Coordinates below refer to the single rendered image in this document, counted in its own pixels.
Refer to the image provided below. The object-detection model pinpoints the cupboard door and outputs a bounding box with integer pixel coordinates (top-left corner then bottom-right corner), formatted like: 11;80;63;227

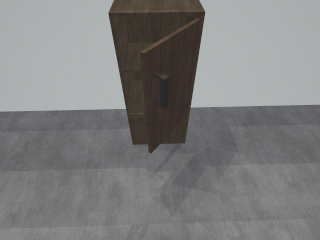
140;18;201;153

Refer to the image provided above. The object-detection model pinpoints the handle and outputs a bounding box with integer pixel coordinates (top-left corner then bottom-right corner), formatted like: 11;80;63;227
152;72;169;110

